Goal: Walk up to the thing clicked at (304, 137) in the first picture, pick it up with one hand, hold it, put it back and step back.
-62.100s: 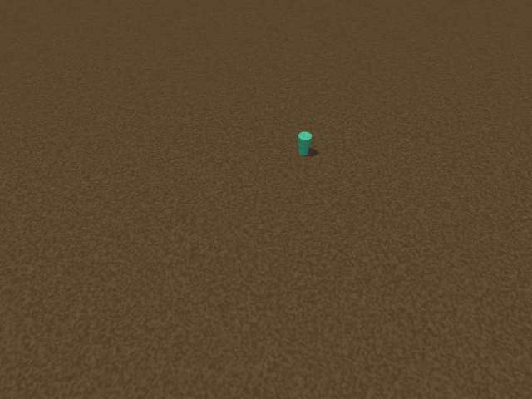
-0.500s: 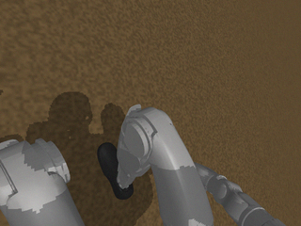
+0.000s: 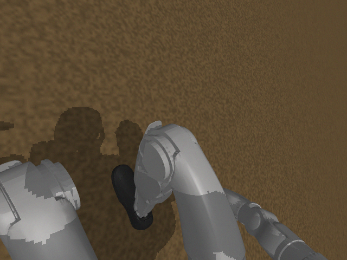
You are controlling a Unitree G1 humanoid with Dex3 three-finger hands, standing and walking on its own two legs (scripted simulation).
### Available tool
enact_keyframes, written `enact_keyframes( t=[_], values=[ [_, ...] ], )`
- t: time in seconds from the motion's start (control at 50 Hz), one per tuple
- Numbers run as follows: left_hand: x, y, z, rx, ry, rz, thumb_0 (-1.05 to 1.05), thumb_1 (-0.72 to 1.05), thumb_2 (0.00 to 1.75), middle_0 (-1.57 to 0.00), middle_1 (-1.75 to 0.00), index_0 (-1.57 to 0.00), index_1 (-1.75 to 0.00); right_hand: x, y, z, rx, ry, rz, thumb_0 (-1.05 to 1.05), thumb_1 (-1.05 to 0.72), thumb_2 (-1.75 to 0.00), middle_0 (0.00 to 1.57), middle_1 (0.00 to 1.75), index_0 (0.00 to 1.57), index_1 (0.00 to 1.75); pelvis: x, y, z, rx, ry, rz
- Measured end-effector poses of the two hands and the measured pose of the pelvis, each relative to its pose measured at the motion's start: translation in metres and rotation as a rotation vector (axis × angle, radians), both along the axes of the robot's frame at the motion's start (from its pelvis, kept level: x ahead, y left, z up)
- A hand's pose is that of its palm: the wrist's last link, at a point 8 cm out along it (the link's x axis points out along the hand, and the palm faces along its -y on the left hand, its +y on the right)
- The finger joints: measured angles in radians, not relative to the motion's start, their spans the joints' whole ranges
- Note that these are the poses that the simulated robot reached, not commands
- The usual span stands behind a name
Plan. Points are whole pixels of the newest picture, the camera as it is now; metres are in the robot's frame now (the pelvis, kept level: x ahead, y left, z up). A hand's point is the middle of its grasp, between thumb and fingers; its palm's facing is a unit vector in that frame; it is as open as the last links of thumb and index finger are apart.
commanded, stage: withdraw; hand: left
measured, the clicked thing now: out of the picture +0.45 +0.25 -0.24
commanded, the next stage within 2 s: rise in 0.34 s
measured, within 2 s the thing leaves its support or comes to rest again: rests again in 0.30 s
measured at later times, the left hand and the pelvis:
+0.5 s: hand out of the picture +0.48 +0.33 -0.09, palm faces +0.26 -0.96 -0.08, open 17.7 cm; pelvis +0.00 +0.00 +0.01, yaw +2 degrees
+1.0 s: hand out of the picture +0.37 +0.40 +0.01, palm faces +0.32 -0.81 -0.49, open 17.1 cm; pelvis +0.02 -0.01 +0.09, yaw +9 degrees
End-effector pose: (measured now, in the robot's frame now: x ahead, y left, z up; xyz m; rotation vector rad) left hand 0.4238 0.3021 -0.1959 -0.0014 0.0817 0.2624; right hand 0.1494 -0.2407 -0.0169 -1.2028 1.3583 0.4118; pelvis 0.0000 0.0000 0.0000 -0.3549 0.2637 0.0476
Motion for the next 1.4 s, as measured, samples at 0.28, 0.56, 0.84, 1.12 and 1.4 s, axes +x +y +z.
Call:
enact_keyframes(
  t=[0.28, 0.56, 0.84, 1.12, 1.4],
  values=[
    [0.013, 0.039, 0.039, 0.061, -0.118, 0.072, -0.01, -0.61, 0.13, -0.14, -0.15, -0.12, -0.16, -0.005, -0.002, -0.003, 0.006, -0.015, -0.058, 0.0, -0.91, -0.9, 0.21, 0.3, 0.2, 0.3, 0.0, 0.0, 0.002, 0.014, 0.012, 0.005],
    [0.022, 0.088, 0.114, 0.118, 0.053, 0.008, -0.01, -0.59, 0.04, -0.08, -0.06, -0.07, -0.06, -0.004, -0.005, -0.005, 0.114, -0.155, -0.286, 0.0, -0.91, -0.9, 0.21, 0.3, 0.2, 0.3, 0.002, -0.003, 0.019, 0.059, 0.123, 0.024],
    [-0.039, 0.176, 0.197, 0.314, 0.307, 0.273, -0.01, -0.49, 0.09, -0.07, -0.08, -0.07, -0.07, -0.031, -0.015, -0.014, 0.17, -0.085, -0.546, 0.0, -0.92, -0.9, 0.21, 0.31, 0.2, 0.3, 0.009, -0.006, 0.043, 0.122, 0.261, 0.057],
    [-0.123, 0.096, 0.293, 0.344, 0.523, 0.166, -0.01, -0.46, 0.11, -0.07, -0.07, -0.07, -0.06, 0.063, 0.011, 0.063, 0.4, -0.3, -0.626, 0.01, -0.9, -0.9, 0.21, 0.3, 0.2, 0.3, 0.025, -0.011, 0.154, 0.196, 0.344, 0.091],
    [-0.171, 0.046, 0.408, 0.203, 0.69, 0.244, -0.01, -0.46, 0.1, -0.07, -0.07, -0.07, -0.06, 0.142, 0.024, 0.205, 0.545, -0.547, -0.541, 0.01, -0.9, -0.9, 0.21, 0.3, 0.2, 0.3, 0.059, -0.018, 0.28, 0.251, 0.251, 0.141]
  ],
)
